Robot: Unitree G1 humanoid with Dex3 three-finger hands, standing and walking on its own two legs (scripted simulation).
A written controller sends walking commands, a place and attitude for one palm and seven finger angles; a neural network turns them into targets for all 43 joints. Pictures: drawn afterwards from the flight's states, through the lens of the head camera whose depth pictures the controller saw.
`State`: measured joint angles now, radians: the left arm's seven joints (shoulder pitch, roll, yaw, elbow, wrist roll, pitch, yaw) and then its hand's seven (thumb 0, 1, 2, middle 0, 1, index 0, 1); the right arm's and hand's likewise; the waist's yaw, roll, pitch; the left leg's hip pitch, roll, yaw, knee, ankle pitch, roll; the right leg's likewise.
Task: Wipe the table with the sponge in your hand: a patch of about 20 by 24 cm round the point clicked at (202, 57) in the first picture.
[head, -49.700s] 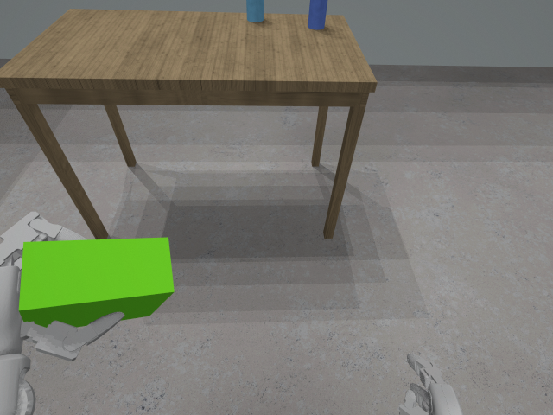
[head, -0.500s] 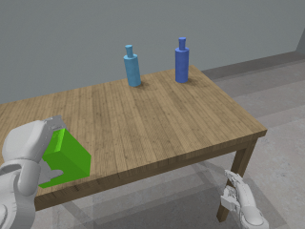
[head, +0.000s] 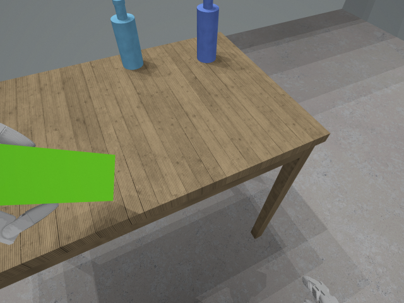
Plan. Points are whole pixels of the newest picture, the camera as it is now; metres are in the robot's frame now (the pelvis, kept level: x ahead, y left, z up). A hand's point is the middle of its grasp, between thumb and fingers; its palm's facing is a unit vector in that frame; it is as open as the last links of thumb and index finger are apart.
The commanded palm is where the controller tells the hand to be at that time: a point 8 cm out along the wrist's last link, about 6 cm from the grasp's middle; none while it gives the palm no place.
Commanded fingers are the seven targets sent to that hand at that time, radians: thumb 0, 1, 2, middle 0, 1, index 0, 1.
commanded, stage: step back with the hand held close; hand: left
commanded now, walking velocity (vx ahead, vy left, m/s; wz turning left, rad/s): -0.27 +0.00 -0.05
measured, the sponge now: (64, 178) +0.26 +0.20 +0.19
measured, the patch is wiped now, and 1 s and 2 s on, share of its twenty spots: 0.95 0.95 0.95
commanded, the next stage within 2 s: stop stepping back and stand still in 0.62 s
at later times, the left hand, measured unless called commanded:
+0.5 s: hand out of the picture +0.11 +0.23 +0.22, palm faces +0.41 -0.87 -0.27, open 10.2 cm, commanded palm +0.04 +0.28 +0.24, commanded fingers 0.00 0.10 1.30 -1.20 -1.60 -1.20 -1.60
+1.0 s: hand out of the picture -0.05 +0.21 +0.22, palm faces +0.34 -0.87 -0.36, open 10.2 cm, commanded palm -0.11 +0.26 +0.24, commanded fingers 0.00 0.10 1.30 -1.20 -1.60 -1.20 -1.60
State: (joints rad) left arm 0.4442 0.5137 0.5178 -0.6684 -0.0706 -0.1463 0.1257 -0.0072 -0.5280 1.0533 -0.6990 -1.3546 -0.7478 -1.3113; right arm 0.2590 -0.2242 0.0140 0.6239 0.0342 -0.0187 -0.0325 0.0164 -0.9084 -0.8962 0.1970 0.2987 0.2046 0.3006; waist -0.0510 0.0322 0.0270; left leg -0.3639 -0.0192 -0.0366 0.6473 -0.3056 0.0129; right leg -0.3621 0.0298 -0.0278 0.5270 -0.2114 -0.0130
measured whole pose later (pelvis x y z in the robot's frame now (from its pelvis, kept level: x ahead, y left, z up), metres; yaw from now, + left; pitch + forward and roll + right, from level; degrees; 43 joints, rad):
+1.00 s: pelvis -0.28 -0.01 -0.02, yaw -3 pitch -3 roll -2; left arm 0.37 0.42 0.41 -0.57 -0.07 -0.14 0.10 -0.01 -0.54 1.06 -0.70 -1.36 -0.75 -1.32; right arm 0.22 -0.22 0.01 0.66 0.05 -0.03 -0.04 0.02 -0.91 -0.90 0.20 0.30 0.21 0.30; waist -0.06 0.01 -0.03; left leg -0.50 0.04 0.03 1.19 -0.38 0.00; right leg -0.40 -0.01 -0.04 0.65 -0.21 0.00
